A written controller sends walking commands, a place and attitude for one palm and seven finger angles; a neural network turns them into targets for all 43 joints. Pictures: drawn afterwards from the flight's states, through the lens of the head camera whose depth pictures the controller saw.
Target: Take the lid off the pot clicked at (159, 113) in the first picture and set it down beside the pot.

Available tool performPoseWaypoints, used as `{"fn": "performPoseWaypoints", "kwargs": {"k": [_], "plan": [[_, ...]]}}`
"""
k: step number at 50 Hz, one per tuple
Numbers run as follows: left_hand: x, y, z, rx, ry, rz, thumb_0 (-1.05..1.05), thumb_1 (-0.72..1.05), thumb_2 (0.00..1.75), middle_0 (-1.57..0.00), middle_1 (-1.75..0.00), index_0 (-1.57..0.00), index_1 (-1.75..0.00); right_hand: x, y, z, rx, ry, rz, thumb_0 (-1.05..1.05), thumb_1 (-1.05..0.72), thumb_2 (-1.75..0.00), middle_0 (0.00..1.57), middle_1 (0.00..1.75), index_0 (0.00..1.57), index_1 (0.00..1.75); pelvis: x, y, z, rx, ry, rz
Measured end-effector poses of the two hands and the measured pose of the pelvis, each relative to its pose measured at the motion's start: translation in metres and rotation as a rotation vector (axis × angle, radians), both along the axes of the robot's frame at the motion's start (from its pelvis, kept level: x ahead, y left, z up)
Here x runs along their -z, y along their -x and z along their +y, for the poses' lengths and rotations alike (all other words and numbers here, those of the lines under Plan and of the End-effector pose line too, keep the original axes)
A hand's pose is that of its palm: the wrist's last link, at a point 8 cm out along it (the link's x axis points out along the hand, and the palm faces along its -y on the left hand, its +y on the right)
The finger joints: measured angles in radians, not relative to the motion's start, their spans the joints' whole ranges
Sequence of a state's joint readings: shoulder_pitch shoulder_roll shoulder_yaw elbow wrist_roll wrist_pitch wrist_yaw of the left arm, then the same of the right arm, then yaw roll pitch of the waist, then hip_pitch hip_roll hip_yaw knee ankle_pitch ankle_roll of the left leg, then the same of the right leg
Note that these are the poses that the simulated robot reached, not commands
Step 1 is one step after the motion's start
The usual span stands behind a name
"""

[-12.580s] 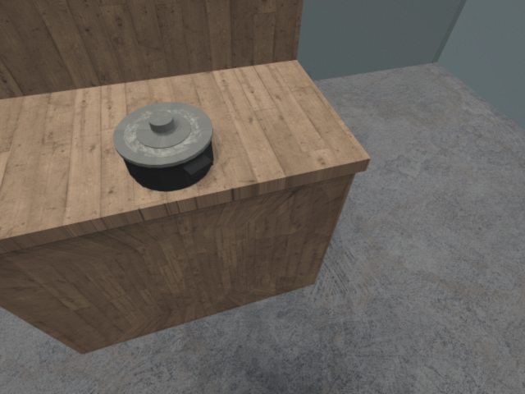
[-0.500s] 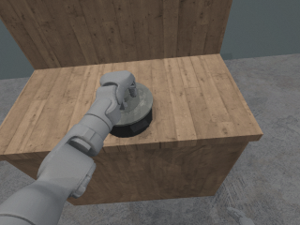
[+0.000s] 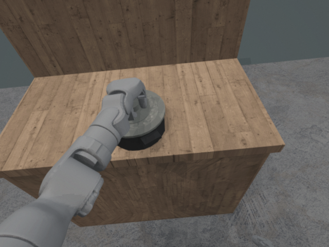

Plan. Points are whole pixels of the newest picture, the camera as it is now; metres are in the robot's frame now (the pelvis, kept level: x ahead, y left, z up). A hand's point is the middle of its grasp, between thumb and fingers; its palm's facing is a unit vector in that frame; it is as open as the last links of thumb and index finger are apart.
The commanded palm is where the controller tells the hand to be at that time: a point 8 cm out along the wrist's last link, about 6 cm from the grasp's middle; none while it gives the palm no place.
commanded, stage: close the fingers and squeeze the knob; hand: left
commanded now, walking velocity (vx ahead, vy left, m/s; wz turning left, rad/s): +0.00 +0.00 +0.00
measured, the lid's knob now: (131, 105) +0.48 +0.08 +0.08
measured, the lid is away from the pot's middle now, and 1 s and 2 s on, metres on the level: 0.00 0.02 0.02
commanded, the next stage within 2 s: lift the lid straight up in 0.06 s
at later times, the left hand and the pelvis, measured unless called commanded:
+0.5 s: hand (128, 105) +0.45 +0.09 +0.11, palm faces -0.31 -0.08 -0.95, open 6.4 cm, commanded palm +0.45 +0.10 +0.19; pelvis +0.00 +0.00 +0.00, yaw +0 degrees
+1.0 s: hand (123, 92) +0.46 +0.09 +0.15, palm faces -0.27 -0.08 -0.96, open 5.9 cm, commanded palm +0.44 +0.10 +0.23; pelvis +0.01 +0.00 +0.00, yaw +1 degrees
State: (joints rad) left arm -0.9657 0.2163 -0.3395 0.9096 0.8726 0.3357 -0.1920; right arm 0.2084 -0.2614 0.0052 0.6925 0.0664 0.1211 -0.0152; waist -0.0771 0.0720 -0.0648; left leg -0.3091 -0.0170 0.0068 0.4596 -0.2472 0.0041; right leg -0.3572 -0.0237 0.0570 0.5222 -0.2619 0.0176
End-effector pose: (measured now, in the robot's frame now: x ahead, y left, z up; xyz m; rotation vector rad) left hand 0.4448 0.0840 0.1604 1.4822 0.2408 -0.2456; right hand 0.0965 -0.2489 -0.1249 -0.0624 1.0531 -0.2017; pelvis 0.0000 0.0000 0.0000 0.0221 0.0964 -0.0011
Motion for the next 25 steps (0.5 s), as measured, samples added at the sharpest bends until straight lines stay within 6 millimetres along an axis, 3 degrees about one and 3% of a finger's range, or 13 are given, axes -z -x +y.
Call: {"fn": "performPoseWaypoints", "kwargs": {"k": [25], "plan": [[-0.0054, -0.0057, 0.0061, 0.006, 0.012, 0.007, 0.0, 0.21, 0.89, -0.61, -0.88, -0.85, -0.99, -0.0023, -0.0045, 0.0, 0.005, 0.015, -0.044, 0.01, -0.91, -0.9, 0.2, 0.3, 0.2, 0.3, -0.0007, -0.0003, 0.0007, 0.0, 0.0, -0.003]]}}
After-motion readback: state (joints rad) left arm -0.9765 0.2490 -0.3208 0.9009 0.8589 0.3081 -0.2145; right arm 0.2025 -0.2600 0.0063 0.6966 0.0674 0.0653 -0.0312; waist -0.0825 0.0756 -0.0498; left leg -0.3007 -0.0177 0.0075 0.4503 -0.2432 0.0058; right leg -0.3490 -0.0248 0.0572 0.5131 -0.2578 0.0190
